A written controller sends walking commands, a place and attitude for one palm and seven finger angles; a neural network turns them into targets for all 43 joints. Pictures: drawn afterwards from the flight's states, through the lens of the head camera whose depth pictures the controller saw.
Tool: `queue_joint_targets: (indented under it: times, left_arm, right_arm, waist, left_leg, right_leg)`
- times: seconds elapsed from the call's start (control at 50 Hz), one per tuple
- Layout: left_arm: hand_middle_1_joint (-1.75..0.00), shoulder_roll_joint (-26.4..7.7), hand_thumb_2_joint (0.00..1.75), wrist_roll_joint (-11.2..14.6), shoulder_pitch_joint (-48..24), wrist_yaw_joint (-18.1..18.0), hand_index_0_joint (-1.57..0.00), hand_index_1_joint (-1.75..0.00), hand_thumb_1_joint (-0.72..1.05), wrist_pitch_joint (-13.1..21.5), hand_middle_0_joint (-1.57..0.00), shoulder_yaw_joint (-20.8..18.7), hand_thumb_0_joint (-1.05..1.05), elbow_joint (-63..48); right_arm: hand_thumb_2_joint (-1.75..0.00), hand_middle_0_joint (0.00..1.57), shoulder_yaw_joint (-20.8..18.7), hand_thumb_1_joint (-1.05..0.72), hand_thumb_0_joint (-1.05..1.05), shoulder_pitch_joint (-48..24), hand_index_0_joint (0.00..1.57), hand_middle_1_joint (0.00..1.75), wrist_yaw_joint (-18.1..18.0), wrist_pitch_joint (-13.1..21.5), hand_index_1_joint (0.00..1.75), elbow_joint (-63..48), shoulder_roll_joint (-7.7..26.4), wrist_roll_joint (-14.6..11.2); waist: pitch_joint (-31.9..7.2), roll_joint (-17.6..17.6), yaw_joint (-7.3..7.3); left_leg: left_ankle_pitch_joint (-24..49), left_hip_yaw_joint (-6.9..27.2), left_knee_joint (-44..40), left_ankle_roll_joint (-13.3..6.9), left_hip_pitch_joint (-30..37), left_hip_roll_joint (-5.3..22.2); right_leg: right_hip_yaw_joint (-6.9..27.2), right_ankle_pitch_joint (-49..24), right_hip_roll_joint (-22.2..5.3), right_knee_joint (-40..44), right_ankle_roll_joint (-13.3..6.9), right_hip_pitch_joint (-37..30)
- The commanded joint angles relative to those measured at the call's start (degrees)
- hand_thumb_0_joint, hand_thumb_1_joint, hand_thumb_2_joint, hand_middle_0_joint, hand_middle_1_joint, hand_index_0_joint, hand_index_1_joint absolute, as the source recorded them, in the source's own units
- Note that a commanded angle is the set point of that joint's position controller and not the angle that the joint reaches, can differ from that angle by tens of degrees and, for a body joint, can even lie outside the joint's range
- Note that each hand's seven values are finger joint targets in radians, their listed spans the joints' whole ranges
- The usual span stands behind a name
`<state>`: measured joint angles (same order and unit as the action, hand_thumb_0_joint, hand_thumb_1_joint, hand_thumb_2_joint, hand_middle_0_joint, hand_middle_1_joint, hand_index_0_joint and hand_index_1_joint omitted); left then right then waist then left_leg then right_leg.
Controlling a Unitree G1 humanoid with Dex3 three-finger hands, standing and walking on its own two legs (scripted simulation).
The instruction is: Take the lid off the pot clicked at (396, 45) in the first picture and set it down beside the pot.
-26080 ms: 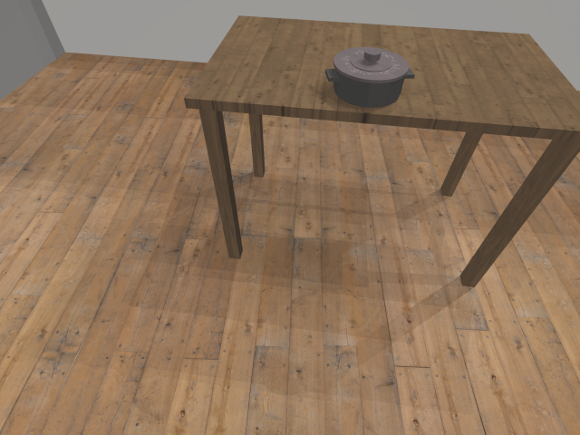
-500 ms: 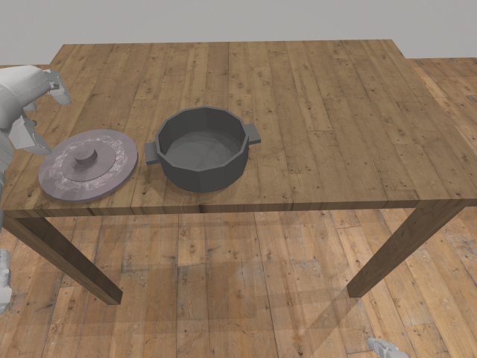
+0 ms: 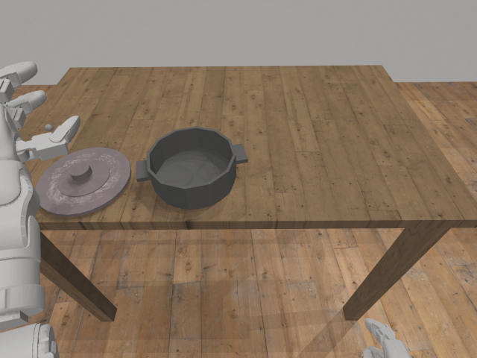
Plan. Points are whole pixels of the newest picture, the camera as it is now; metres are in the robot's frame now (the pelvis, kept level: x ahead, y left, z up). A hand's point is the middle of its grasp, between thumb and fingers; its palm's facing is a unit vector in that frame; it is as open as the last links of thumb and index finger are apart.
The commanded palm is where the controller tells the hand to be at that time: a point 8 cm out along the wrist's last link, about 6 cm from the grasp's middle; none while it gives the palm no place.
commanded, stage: draw the hand back to the body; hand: left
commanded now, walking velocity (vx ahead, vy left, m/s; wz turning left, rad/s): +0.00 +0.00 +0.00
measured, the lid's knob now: (80, 171) +0.46 +0.38 +0.02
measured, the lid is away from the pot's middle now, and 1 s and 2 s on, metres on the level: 0.24 0.24 0.24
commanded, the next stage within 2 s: step back with the hand held close in 1.30 s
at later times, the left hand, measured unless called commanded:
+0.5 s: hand (30, 173) +0.28 +0.28 +0.22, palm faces +0.50 -0.83 -0.23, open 7.8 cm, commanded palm +0.22 +0.31 +0.22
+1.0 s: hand (0, 238) +0.19 +0.27 +0.20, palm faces +0.45 -0.84 -0.29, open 7.4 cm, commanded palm +0.13 +0.30 +0.21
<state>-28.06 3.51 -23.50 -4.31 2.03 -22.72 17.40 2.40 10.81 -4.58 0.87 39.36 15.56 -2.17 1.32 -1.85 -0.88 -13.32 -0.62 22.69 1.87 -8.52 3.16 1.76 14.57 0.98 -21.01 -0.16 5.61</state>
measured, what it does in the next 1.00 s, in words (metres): stands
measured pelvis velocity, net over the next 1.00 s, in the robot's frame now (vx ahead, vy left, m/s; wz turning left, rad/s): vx -0.02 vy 0.02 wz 0.01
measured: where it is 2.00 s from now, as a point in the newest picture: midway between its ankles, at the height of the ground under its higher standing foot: outside the picture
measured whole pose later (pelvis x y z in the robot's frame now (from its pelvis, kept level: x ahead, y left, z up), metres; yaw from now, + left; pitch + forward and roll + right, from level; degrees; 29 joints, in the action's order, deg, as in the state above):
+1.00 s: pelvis -0.02 +0.02 +0.00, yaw +0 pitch -7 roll +0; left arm -20.4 5.2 14.3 -3.6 3.0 -20.3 -23.7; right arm 2.2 8.1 -4.0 5.1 39.0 12.3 0.7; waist 2.9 -1.6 -4.3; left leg -11.8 -0.8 21.3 0.7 -2.9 1.6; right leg 1.7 12.6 -0.6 -18.5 1.2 -0.7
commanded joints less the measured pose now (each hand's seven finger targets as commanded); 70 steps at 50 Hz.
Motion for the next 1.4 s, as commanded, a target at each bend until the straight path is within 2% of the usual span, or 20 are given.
queue_joint_targets:
  times: [0.0, 0.04, 0.08, 0.12, 0.18, 0.34, 0.38, 0.42, 0.52, 0.56, 0.62, 0.66, 0.74, 0.76, 0.86, 0.92, 1.08, 1.14, 1.26, 1.38]
  left_arm:
    - [-0.57, -15.90, 0.80, 0.30, -17.37, -0.50, -0.29, -0.57, 0.41, 3.97, -0.29, -4.07, 0.00, -18.23]
    - [-0.54, -14.25, 0.81, 0.54, -15.23, -0.64, -0.28, -0.54, 0.45, 3.90, -0.28, -3.29, 0.00, -19.78]
    - [-0.52, -16.18, 0.82, 0.64, -12.66, -1.05, -0.27, -0.52, 0.50, 3.97, -0.27, -6.04, 0.00, -21.63]
    - [-0.49, -15.00, 0.83, 0.78, -10.75, -0.85, -0.27, -0.49, 0.55, 3.97, -0.27, -5.29, 0.00, -22.17]
    - [-0.45, -12.90, 0.84, 1.19, -7.64, -0.72, -0.25, -0.45, 0.62, 3.93, -0.25, -4.54, 0.00, -23.46]
    - [-0.35, -10.76, 0.88, 1.61, -2.42, -0.67, -0.22, -0.35, 0.81, 4.21, -0.22, -4.64, 0.00, -30.32]
    - [-0.33, -10.14, 0.89, 1.71, -0.09, -0.58, -0.21, -0.33, 0.85, 3.89, -0.21, -4.68, 0.00, -30.77]
    - [-0.30, -10.21, 0.90, 1.61, 0.35, -0.55, -0.20, -0.30, 0.90, 4.41, -0.20, -4.85, 0.00, -35.31]
    - [-0.30, -8.74, 0.90, 1.88, 5.80, -0.31, -0.20, -0.30, 0.90, 4.02, -0.20, -4.55, 0.00, -36.81]
    - [-0.30, -7.34, 0.90, 1.83, 8.37, -0.06, -0.20, -0.30, 0.90, 4.17, -0.20, -3.70, 0.00, -40.20]
    - [-0.30, -6.62, 0.90, 1.76, 10.84, -0.02, -0.20, -0.30, 0.90, 4.28, -0.20, -3.37, 0.00, -42.72]
    - [-0.30, -6.53, 0.90, 1.94, 14.13, -0.07, -0.20, -0.30, 0.90, 4.06, -0.20, -4.02, 0.00, -42.69]
    - [-0.30, -5.19, 0.90, 1.78, 17.34, 0.03, -0.20, -0.30, 0.90, 4.48, -0.20, -3.04, 0.00, -47.41]
    - [-0.30, -4.72, 0.90, 1.80, 19.00, 0.03, -0.20, -0.30, 0.90, 4.25, -0.20, -2.78, 0.00, -46.52]
    - [-0.30, -4.14, 0.90, 1.65, 24.27, -0.09, -0.20, -0.30, 0.90, 4.58, -0.20, -2.83, 0.00, -50.27]
    - [-0.30, -4.45, 0.90, 1.44, 26.64, -0.23, -0.20, -0.30, 0.90, 5.29, -0.20, -3.19, 0.00, -55.24]
    - [-0.30, -2.16, 0.90, 1.15, 37.59, -0.14, -0.20, -0.30, 0.90, 5.18, -0.20, -2.38, 0.00, -58.71]
    - [-0.30, -2.57, 0.90, 0.86, 38.80, -0.32, -0.20, -0.30, 0.90, 5.68, -0.20, -2.50, 0.00, -62.28]
    - [-0.30, -1.29, 0.90, 0.90, 38.46, -0.62, -0.20, -0.30, 0.90, 5.34, -0.20, -1.56, 0.00, -58.79]
    - [-0.30, -2.52, 0.90, 0.30, 39.07, -0.82, -0.20, -0.30, 0.90, 6.15, -0.20, -2.40, 0.00, -62.77]
  right_arm:
    - [-0.90, 0.20, -2.84, -0.90, 0.00, -7.52, 0.20, 0.30, -0.58, 3.45, 0.30, -8.43, 6.65, 0.10]
    - [-0.90, 0.20, -2.85, -0.90, 0.00, -7.74, 0.20, 0.30, -0.52, 3.96, 0.30, -8.33, 6.48, 0.18]
    - [-0.90, 0.20, -3.23, -0.90, 0.00, -7.60, 0.20, 0.30, -0.59, 4.19, 0.30, -8.14, 6.67, 0.37]
    - [-0.90, 0.20, -3.10, -0.90, 0.00, -8.40, 0.20, 0.30, -0.69, 4.17, 0.30, -8.07, 6.54, 0.43]
    - [-0.90, 0.20, -3.10, -0.90, 0.00, -9.10, 0.20, 0.30, -0.78, 4.58, 0.30, -8.15, 6.08, 0.54]
    - [-0.90, 0.20, -2.73, -0.90, 0.00, -10.71, 0.20, 0.30, -1.03, 5.35, 0.30, -8.44, 4.91, 1.08]
    - [-0.90, 0.20, -2.64, -0.90, 0.00, -10.88, 0.20, 0.30, -1.05, 5.32, 0.30, -8.46, 4.73, 1.27]
    - [-0.90, 0.20, -2.62, -0.90, 0.00, -11.33, 0.20, 0.30, -1.01, 5.66, 0.30, -8.92, 4.49, 1.50]
    - [-0.90, 0.20, -2.45, -0.90, 0.00, -11.90, 0.20, 0.30, -0.99, 5.78, 0.30, -9.03, 4.22, 1.80]
    - [-0.90, 0.20, -2.41, -0.90, 0.00, -12.17, 0.20, 0.30, -0.85, 5.86, 0.30, -9.34, 3.93, 1.93]
    - [-0.90, 0.20, -2.33, -0.90, 0.00, -12.26, 0.20, 0.30, -0.66, 6.14, 0.30, -9.31, 3.87, 2.19]
    - [-0.90, 0.20, -2.41, -0.90, 0.00, -12.22, 0.20, 0.30, -0.66, 6.16, 0.30, -9.40, 3.80, 2.28]
    - [-0.90, 0.20, -2.33, -0.90, 0.00, -12.61, 0.20, 0.30, -0.46, 6.54, 0.30, -9.67, 3.53, 2.49]
    - [-0.90, 0.20, -2.29, -0.90, 0.00, -12.53, 0.20, 0.30, -0.47, 6.59, 0.30, -9.66, 3.60, 2.58]
    - [-0.90, 0.20, -2.37, -0.90, 0.00, -12.63, 0.20, 0.30, -0.23, 7.01, 0.30, -9.79, 3.41, 2.82]
    - [-0.90, 0.20, -2.44, -0.90, 0.00, -12.66, 0.20, 0.30, -0.05, 7.52, 0.30, -10.19, 3.32, 3.02]
    - [-0.90, 0.20, -2.65, -0.90, 0.00, -12.07, 0.20, 0.30, 0.31, 7.95, 0.30, -10.41, 2.81, 3.32]
    - [-0.90, 0.20, -2.60, -0.90, 0.00, -11.91, 0.20, 0.30, 0.31, 8.43, 0.30, -10.53, 2.73, 3.39]
    - [-0.90, 0.20, -2.38, -0.90, 0.00, -11.92, 0.20, 0.30, -0.33, 8.57, 0.30, -10.05, 2.56, 3.40]
    - [-0.90, 0.20, -2.50, -0.90, 0.00, -11.83, 0.20, 0.30, -0.11, 9.34, 0.30, -10.25, 2.54, 3.70]
  waist:
    - [-16.49, -2.36, -1.26]
    - [-16.25, -3.10, -1.38]
    - [-17.06, -0.16, -1.89]
    - [-14.95, -1.85, -1.80]
    - [-13.48, 0.56, -2.03]
    - [-11.73, -1.67, -2.35]
    - [-11.79, -0.42, -2.59]
    - [-12.48, -2.62, -2.59]
    - [-9.15, -0.08, -2.80]
    - [-10.28, -2.94, -3.01]
    - [-9.69, -3.02, -2.95]
    - [-8.37, -0.75, -3.20]
    - [-8.00, -3.17, -3.22]
    - [-6.76, -1.78, -3.18]
    - [-4.94, -2.63, -3.28]
    - [-6.00, -4.15, -3.41]
    - [-2.63, -1.63, -3.47]
    - [-3.39, -3.42, -3.39]
    - [0.32, -0.40, -3.18]
    - [-2.83, -3.23, -3.74]
  left_leg:
    - [21.85, -4.76, 0.50, -4.54, 8.97, -2.55]
    - [22.17, -4.52, 0.20, -4.47, 9.69, -2.57]
    - [22.75, -4.46, 0.02, -4.60, 9.94, -2.55]
    - [21.07, -4.84, -0.25, -4.57, 9.82, -2.71]
    - [20.21, -4.72, -0.75, -4.70, 9.86, -2.75]
    - [17.83, -4.38, -1.93, -4.46, 11.33, -2.71]
    - [18.06, -4.18, -2.20, -4.41, 11.13, -2.70]
    - [18.58, -3.99, -2.24, -4.31, 12.38, -2.66]
    - [15.79, -3.47, -3.21, -4.21, 11.27, -2.43]
    - [16.46, -3.55, -3.13, -4.01, 12.00, -2.45]
    - [16.69, -3.01, -3.25, -3.79, 11.83, -2.29]
    - [15.61, -2.92, -3.46, -3.87, 11.15, -2.17]
    - [14.85, -2.51, -3.66, -3.55, 11.05, -2.06]
    - [14.41, -2.35, -3.74, -3.60, 10.61, -2.03]
    - [11.55, -1.97, -4.13, -3.39, 9.66, -1.83]
    - [10.47, -1.42, -4.09, -3.18, 9.70, -1.87]
    - [8.70, -1.44, -3.86, -3.10, 8.01, -1.49]
    - [8.05, -1.15, -3.59, -2.98, 8.06, -1.53]
    - [4.54, -0.86, -4.14, -3.20, 7.05, -1.47]
    - [7.13, -0.81, -3.42, -3.05, 7.85, -1.80]
  right_leg:
    - [-2.65, -29.25, -0.47, 1.19, -0.60, -4.07]
    - [-2.83, -28.42, -0.32, 1.28, -0.64, -3.45]
    - [-2.96, -29.63, -0.31, 1.09, -0.48, -4.59]
    - [-2.69, -28.33, -0.50, 1.88, -0.42, -3.55]
    - [-2.86, -27.17, -0.24, 2.26, -0.25, -3.20]
    - [-2.86, -22.81, -0.15, 3.80, -0.42, -2.65]
    - [-2.92, -22.81, -0.03, 3.72, -0.45, -3.22]
    - [-2.87, -22.68, -0.11, 3.94, -0.62, -3.26]
    - [-3.08, -18.98, 0.01, 4.95, -0.63, -2.38]
    - [-3.01, -19.19, -0.13, 4.69, -0.78, -2.99]
    - [-3.04, -18.81, -0.09, 4.63, -0.96, -3.00]
    - [-3.26, -17.65, -0.03, 4.90, -0.85, -2.72]
    - [-3.26, -16.12, -0.20, 4.92, -1.07, -2.78]
    - [-3.42, -15.53, -0.09, 5.05, -1.03, -2.24]
    - [-3.34, -12.18, -0.28, 5.62, -1.13, -1.58]
    - [-3.13, -10.90, -0.38, 5.52, -1.34, -2.01]
    - [-3.32, -8.99, -0.56, 6.02, -1.14, -0.71]
    - [-3.20, -8.29, -0.65, 5.90, -1.34, -0.85]
    - [-3.30, -4.31, -0.74, 7.02, -1.10, 1.21]
    - [-3.03, -7.07, -0.87, 6.01, -1.40, -0.86]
